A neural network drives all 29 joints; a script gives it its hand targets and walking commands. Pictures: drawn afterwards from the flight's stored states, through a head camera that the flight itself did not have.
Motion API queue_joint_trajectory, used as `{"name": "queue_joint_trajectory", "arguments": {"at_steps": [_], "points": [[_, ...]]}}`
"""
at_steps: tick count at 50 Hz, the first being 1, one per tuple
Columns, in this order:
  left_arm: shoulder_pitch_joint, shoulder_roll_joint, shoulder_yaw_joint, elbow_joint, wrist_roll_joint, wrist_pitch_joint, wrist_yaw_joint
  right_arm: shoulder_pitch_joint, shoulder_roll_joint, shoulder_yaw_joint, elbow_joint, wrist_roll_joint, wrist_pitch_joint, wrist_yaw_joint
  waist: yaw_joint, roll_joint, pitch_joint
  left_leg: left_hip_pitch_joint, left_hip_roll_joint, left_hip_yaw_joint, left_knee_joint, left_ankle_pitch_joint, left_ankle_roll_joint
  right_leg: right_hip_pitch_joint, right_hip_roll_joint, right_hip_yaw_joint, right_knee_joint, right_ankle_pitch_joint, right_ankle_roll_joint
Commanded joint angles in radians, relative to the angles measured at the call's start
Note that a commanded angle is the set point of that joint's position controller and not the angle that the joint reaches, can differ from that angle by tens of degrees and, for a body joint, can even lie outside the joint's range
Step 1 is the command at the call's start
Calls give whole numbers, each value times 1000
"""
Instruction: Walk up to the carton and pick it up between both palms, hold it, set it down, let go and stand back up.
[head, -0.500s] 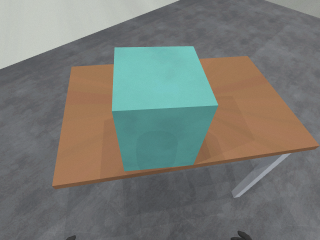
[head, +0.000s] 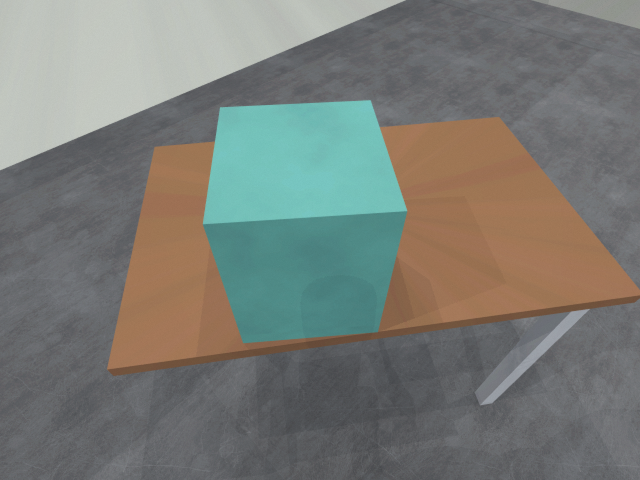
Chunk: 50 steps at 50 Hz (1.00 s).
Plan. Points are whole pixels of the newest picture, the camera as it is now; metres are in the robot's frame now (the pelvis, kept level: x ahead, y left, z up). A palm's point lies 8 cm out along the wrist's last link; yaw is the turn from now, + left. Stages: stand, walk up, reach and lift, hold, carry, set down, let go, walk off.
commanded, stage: walk up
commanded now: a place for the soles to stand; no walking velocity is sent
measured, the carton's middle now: (304, 227) +0.45 +0.01 +0.03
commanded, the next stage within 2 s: reach and lift in 1.44 s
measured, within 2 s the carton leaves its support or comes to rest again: neither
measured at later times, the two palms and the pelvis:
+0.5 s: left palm out of the picture +0.03 +0.24 -0.13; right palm out of the picture +0.04 -0.25 -0.14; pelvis +0.01 +0.00 +0.00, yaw +2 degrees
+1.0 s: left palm out of the picture +0.00 +0.23 -0.13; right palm out of the picture +0.07 -0.28 -0.14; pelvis +0.00 -0.03 -0.01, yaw +7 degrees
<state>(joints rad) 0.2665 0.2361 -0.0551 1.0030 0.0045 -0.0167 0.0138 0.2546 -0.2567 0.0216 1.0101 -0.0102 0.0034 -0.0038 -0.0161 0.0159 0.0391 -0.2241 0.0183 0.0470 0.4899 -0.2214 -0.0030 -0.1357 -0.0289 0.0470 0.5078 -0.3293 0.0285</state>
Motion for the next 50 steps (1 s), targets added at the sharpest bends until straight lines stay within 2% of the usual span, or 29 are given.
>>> {"name": "queue_joint_trajectory", "arguments": {"at_steps": [1, 6, 7, 8, 18, 23, 24, 25, 28, 30, 32, 35, 39, 47, 48, 50], "points": [[18, 141, 24, -33, -2, -11, 4, 30, -121, -16, -14, 2, -14, -6, -2, -45, 42, 57, 74, -96, -100, 37, 45, -136, -67, 66, -153, 117, -68], [31, 138, 22, -24, -1, -11, 4, 46, -117, -6, 6, 1, -18, -8, 5, -32, 39, 55, 76, -97, -93, 73, 42, -115, -70, 52, -151, 149, -71], [30, 142, 24, -23, 1, -11, 4, 52, -112, -3, 12, 0, -19, -9, 3, -46, 28, 58, 77, -100, -92, 94, 43, -96, -70, 44, -146, 164, -69], [36, 137, 22, -20, 0, -11, 5, 53, -114, -2, 15, 0, -19, -10, 7, -29, 16, 60, 77, -98, -87, 106, 44, -94, -72, 45, -144, 173, -71], [37, 130, 19, -7, 2, -5, 9, 66, -114, 5, 40, 0, -21, -15, 5, -21, 28, 44, 86, -117, -70, 204, 52, -55, -69, 16, -130, 221, -67], [46, 128, 15, 4, 3, -1, 10, 62, -103, 8, 46, 1, -18, -17, 10, -20, 50, 43, 77, -118, -69, 195, 52, -74, -73, 8, -137, 209, -65], [18, 179, 35, 16, 2, 13, 12, 65, -113, 4, 20, -7, -28, -24, -1, -40, 61, 46, 118, -158, -70, 294, 65, -93, -64, -19, -88, 190, -52], [20, 168, 32, 15, 7, 21, 13, 74, -139, -5, 18, -9, -33, -27, 2, -8, 44, 60, 139, -180, -63, 350, 81, -97, -61, -22, -71, 172, -46], [23, 148, 30, 15, 10, 30, 12, 67, -159, -16, 6, -8, -30, -33, 3, 25, 30, 62, 169, -225, -80, 308, 109, -116, -53, -32, -58, 91, -36], [22, 144, 30, 19, 11, 32, 10, 53, -156, -15, -7, -7, -28, -35, 7, 37, 28, 40, 167, -230, -87, 266, 113, -101, -50, -30, -67, 77, -36], [26, 148, 30, 23, 12, 32, 9, 39, -145, -15, -19, -6, -27, -35, 11, 60, 10, 27, 144, -207, -77, 249, 98, -81, -55, -25, -82, 104, -43], [20, 169, 36, 25, 9, 30, 6, 37, -137, -12, -30, -9, -25, -34, 8, 22, -26, 30, 112, -177, -45, 258, 79, -45, -64, -23, -94, 155, -54], [11, 181, 41, 19, 5, 32, 6, 32, -127, -9, -38, -8, -21, -34, 7, 8, -27, 25, 91, -157, -11, 276, 65, -39, -71, -23, -102, 195, -64], [-4, 192, 45, -3, -4, 44, 4, 23, -118, -2, -48, -7, -12, -40, 10, -50, 40, -44, 46, -132, 30, 166, 43, -75, -96, -23, -161, 130, -88], [-13, 192, 46, -6, -3, 45, 3, 35, -118, -2, -50, -5, -14, -42, 0, -63, 54, -42, 41, -133, 32, 163, 41, -90, -99, -27, -164, 110, -94], [-21, 193, 46, -12, -5, 47, 2, 39, -123, -3, -49, -8, -15, -43, 1, -50, 72, -44, 42, -135, 34, 156, 37, -105, -96, -35, -168, 73, -97]]}}
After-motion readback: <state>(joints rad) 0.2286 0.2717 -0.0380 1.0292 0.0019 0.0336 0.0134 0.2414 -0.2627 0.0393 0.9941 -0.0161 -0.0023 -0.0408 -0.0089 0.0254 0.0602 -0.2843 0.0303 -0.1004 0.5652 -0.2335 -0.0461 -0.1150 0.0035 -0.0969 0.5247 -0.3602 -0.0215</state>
